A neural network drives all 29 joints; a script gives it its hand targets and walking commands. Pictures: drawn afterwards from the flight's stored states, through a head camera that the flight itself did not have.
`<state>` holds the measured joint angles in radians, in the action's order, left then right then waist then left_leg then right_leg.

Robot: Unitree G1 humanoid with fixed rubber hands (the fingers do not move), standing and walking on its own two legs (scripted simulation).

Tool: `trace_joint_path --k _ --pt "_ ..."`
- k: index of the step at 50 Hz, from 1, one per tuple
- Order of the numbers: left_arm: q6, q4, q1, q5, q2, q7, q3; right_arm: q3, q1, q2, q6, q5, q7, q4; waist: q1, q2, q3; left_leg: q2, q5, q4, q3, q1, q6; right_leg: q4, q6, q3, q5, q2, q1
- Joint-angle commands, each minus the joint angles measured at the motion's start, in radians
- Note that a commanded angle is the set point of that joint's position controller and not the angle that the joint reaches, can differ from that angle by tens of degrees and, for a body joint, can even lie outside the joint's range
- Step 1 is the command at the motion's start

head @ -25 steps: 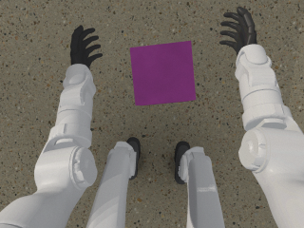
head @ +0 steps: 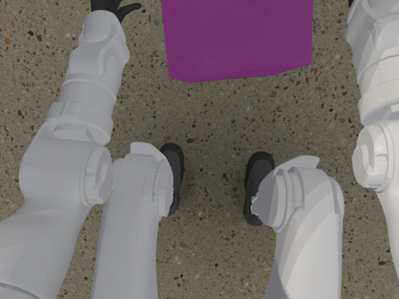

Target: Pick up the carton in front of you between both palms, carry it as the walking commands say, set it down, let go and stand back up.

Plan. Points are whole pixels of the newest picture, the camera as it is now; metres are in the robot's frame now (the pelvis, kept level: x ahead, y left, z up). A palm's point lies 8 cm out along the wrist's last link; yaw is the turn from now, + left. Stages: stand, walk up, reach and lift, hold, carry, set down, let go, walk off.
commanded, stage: reach and lift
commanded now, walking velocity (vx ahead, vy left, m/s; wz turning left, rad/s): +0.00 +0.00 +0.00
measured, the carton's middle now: (230, 21) +0.54 -0.02 -0.27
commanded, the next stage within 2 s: none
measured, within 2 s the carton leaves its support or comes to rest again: leaves its support in 0.96 s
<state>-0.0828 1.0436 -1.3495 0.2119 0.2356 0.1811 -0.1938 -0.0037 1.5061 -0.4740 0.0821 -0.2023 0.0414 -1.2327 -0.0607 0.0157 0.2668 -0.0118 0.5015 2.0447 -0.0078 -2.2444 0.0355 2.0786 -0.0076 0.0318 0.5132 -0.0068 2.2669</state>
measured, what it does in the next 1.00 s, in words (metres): stands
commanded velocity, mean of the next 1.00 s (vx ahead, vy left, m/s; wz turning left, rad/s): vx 0.00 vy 0.00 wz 0.00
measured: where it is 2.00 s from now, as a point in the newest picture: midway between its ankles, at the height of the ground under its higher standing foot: (210, 196)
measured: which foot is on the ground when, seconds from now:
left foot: down 0.00-1.00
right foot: down 0.00-1.00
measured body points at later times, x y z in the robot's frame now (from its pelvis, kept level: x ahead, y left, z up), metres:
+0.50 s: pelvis +0.01 +0.00 -0.03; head +0.38 -0.02 +0.23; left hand +0.55 +0.16 -0.21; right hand +0.58 -0.18 -0.21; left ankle +0.13 +0.12 -0.36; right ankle +0.12 -0.12 -0.36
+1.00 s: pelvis +0.01 +0.00 -0.04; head +0.36 -0.04 +0.22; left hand +0.57 +0.14 -0.19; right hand +0.58 -0.16 -0.20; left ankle +0.13 +0.13 -0.36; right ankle +0.12 -0.12 -0.36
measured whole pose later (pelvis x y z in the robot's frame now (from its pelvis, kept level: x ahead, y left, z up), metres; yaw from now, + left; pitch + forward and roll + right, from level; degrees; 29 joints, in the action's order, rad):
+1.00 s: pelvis +0.01 +0.00 -0.04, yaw +0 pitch +37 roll +3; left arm -0.17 1.02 -1.43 0.14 0.21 0.18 -0.27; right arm -0.01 1.50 -0.35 0.18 -0.13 0.10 -1.11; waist -0.03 0.05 0.31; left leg -0.04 0.54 2.20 0.02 -2.30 0.06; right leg 2.23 -0.01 0.03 0.55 0.00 2.32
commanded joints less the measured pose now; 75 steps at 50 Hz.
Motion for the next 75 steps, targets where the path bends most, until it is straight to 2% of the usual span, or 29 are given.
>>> trace_joint_path --k 1,5,7,10,14,19,23,29,31,33,34,35,36,38,40,42,46,50,53,54,55,58,60,63,65,66,68,70,75 --pt "0.038 -0.031 -0.257 0.0 0.128 -0.006 -0.005 0.003 0.3 -0.125 -0.038 -0.008 0.001 0.027 -0.009 -0.079 -1.073 -0.009 -0.145 -0.104 -0.039 0.557 0.021 -0.147 0.006 0.002 -0.105 -0.005 -0.549" --pt "0.065 -0.038 -0.31 0.03 0.157 -0.003 0.019 0.036 0.36 -0.144 -0.063 -0.038 0.012 0.052 -0.005 -0.084 -1.151 -0.012 -0.225 -0.049 -0.044 0.587 0.023 -0.086 0.01 0.006 -0.193 -0.005 -0.623" --pt "0.072 -0.027 -0.319 0.082 0.137 -0.005 0.062 0.06 0.385 -0.145 -0.072 -0.058 0.022 0.078 0.017 -0.096 -1.207 -0.018 -0.269 -0.025 -0.045 0.614 0.022 -0.065 0.013 0.002 -0.237 -0.004 -0.669" --pt "0.073 -0.016 -0.331 0.12 0.138 -0.008 0.099 0.074 0.402 -0.139 -0.072 -0.071 0.031 0.12 0.034 -0.122 -1.262 -0.025 -0.288 -0.004 -0.052 0.59 0.022 -0.04 0.018 -0.002 -0.29 -0.004 -0.746" --pt "0.076 -0.034 -0.302 0.121 0.145 0.004 0.097 0.079 0.37 -0.11 -0.063 -0.075 0.041 0.165 0.018 -0.136 -1.327 -0.037 -0.324 0.002 -0.065 0.598 0.016 -0.025 0.024 -0.014 -0.344 0.005 -0.804" --pt "0.079 0.036 -0.227 0.054 0.133 0.001 0.043 0.056 0.273 -0.053 -0.055 -0.048 0.029 0.089 -0.012 -0.115 -1.113 -0.038 -0.278 -0.014 -0.056 0.498 0.014 -0.045 0.024 -0.002 -0.289 0.011 -0.651" --pt "0.089 0.02 -0.238 0.016 0.117 -0.007 0.023 0.03 0.252 -0.04 -0.065 -0.024 0.022 0.055 -0.004 -0.086 -1.043 -0.035 -0.272 -0.022 -0.044 0.49 0.016 -0.059 0.02 0.002 -0.263 0.016 -0.57" --pt "0.091 -0.01 -0.329 0.052 0.003 -0.016 0.098 0.08 0.323 0.049 -0.077 -0.043 0.024 0.065 0.026 -0.067 -1.039 -0.053 -0.244 -0.034 -0.033 0.537 0.019 -0.079 0.014 -0.003 -0.212 0.023 -0.551" --pt "0.089 0.003 -0.34 0.043 -0.023 -0.012 0.094 0.077 0.343 0.064 -0.079 -0.035 0.028 0.062 0.034 -0.063 -1.039 -0.061 -0.235 -0.036 -0.033 0.557 0.022 -0.081 0.013 -0.007 -0.198 0.025 -0.557" --pt "0.088 0.019 -0.339 0.013 -0.044 -0.006 0.073 0.083 0.352 0.107 -0.076 -0.027 0.024 0.052 0.015 -0.068 -1.034 -0.07 -0.223 -0.043 -0.038 0.575 0.021 -0.084 0.015 -0.011 -0.18 0.031 -0.559" --pt "0.088 -0.016 -0.398 0.02 -0.168 -0.026 0.118 0.119 0.405 0.241 -0.077 -0.039 0.005 0.086 0.01 -0.074 -1.041 -0.08 -0.225 -0.047 -0.043 0.568 0.015 -0.089 0.01 -0.011 -0.182 0.042 -0.569" --pt "0.085 -0.002 -0.441 0.013 -0.258 -0.047 0.124 0.136 0.441 0.336 -0.074 -0.035 -0.014 0.071 0.01 -0.079 -1.03 -0.085 -0.224 -0.039 -0.048 0.552 0.013 -0.084 0.007 -0.01 -0.186 0.047 -0.571" --pt "0.077 -0.022 -0.515 0.008 -0.418 -0.084 0.157 0.166 0.504 0.499 -0.066 -0.026 -0.048 0.083 0.014 -0.081 -1.022 -0.093 -0.22 -0.034 -0.049 0.541 0.009 -0.082 0.001 -0.011 -0.187 0.058 -0.567" --pt "0.047 -0.032 -0.613 -0.034 -0.634 -0.158 0.167 0.169 0.553 0.739 -0.037 0.006 -0.118 0.086 0.021 -0.082 -0.973 -0.108 -0.193 -0.019 -0.057 0.507 0.003 -0.071 -0.004 -0.019 -0.166 0.077 -0.544" --pt "0.013 -0.053 -0.643 -0.077 -0.759 -0.22 0.148 0.137 0.532 0.882 -0.006 0.042 -0.173 0.112 0.026 -0.083 -0.934 -0.117 -0.168 0.001 -0.07 0.475 0.002 -0.061 -0.01 -0.031 -0.152 0.091 -0.532" --pt "-0.014 -0.097 -0.65 -0.084 -0.849 -0.263 0.137 0.124 0.516 0.977 0.018 0.059 -0.207 0.152 0.032 -0.091 -0.951 -0.124 -0.176 0.012 -0.081 0.464 -0.002 -0.054 -0.011 -0.044 -0.167 0.099 -0.532" --pt "-0.049 -0.199 -0.666 -0.033 -0.997 -0.295 0.182 0.154 0.532 1.107 0.048 0.03 -0.238 0.291 0.031 -0.086 -1.196 -0.128 -0.276 0.026 -0.102 0.534 -0.003 -0.032 -0.011 -0.065 -0.286 0.107 -0.633" --pt "-0.09 -0.325 -0.642 0.015 -1.127 -0.296 0.262 0.238 0.594 1.21 0.075 -0.02 -0.229 0.536 0.043 -0.109 -1.586 -0.138 -0.415 0.019 -0.114 0.642 -0.003 -0.034 0.002 -0.084 -0.461 0.119 -0.841" --pt "-0.137 -0.422 -0.631 0.01 -1.191 -0.307 0.3 0.262 0.567 1.297 0.124 0.008 -0.219 0.658 0.05 -0.138 -1.765 -0.151 -0.415 -0.015 -0.118 0.595 0.001 -0.06 0.009 -0.086 -0.535 0.131 -0.972" --pt "-0.143 -0.457 -0.646 0.0 -1.183 -0.308 0.312 0.258 0.524 1.34 0.139 0.023 -0.212 0.662 0.061 -0.147 -1.775 -0.151 -0.387 -0.019 -0.118 0.618 -0.004 -0.088 0.015 -0.094 -0.46 0.138 -0.918" --pt "-0.163 -0.475 -0.627 -0.021 -1.196 -0.315 0.315 0.244 0.485 1.34 0.157 0.051 -0.213 0.653 0.05 -0.135 -1.73 -0.153 -0.354 -0.054 -0.121 0.564 0.002 -0.109 0.014 -0.087 -0.451 0.135 -0.933" --pt "-0.2 -0.493 -0.581 -0.069 -1.203 -0.327 0.326 0.185 0.326 1.413 0.213 0.119 -0.22 0.567 0.058 -0.12 -1.617 -0.16 -0.284 -0.123 -0.115 0.509 0.007 -0.165 0.022 -0.092 -0.401 0.145 -0.87" --pt "-0.217 -0.437 -0.551 -0.124 -1.201 -0.333 0.281 0.144 0.268 1.444 0.236 0.16 -0.225 0.486 0.038 -0.107 -1.478 -0.163 -0.174 -0.17 -0.12 0.481 -0.002 -0.228 0.021 -0.091 -0.263 0.147 -0.771" --pt "-0.237 -0.334 -0.485 -0.228 -1.189 -0.334 0.171 0.045 0.244 1.44 0.252 0.225 -0.246 0.394 0.007 -0.094 -1.284 -0.159 -0.076 -0.247 -0.102 0.483 -0.018 -0.296 0.013 -0.094 -0.105 0.155 -0.624" --pt "-0.245 -0.291 -0.456 -0.287 -1.176 -0.333 0.1 -0.007 0.252 1.426 0.257 0.262 -0.258 0.359 -0.016 -0.096 -1.234 -0.157 -0.043 -0.292 -0.095 0.495 -0.025 -0.336 0.011 -0.094 -0.044 0.159 -0.591" --pt "-0.249 -0.283 -0.449 -0.305 -1.179 -0.335 0.079 -0.028 0.254 1.42 0.258 0.279 -0.262 0.351 -0.016 -0.096 -1.236 -0.156 -0.035 -0.312 -0.092 0.506 -0.026 -0.354 0.009 -0.094 -0.031 0.161 -0.596" --pt "-0.255 -0.278 -0.443 -0.321 -1.2 -0.34 0.067 -0.057 0.251 1.419 0.26 0.306 -0.265 0.34 -0.005 -0.09 -1.26 -0.158 -0.031 -0.346 -0.092 0.534 -0.024 -0.389 0.008 -0.097 -0.029 0.164 -0.626" --pt "-0.264 -0.282 -0.438 -0.324 -1.225 -0.351 0.072 -0.08 0.24 1.416 0.264 0.329 -0.267 0.34 0.019 -0.08 -1.296 -0.16 -0.033 -0.376 -0.09 0.562 -0.019 -0.421 0.006 -0.098 -0.04 0.166 -0.667" --pt "-0.286 -0.318 -0.413 -0.291 -1.302 -0.377 0.15 -0.068 0.197 1.444 0.277 0.339 -0.271 0.387 0.07 -0.033 -1.403 -0.168 -0.071 -0.442 -0.089 0.664 -0.003 -0.484 0.002 -0.101 -0.1 0.164 -0.782"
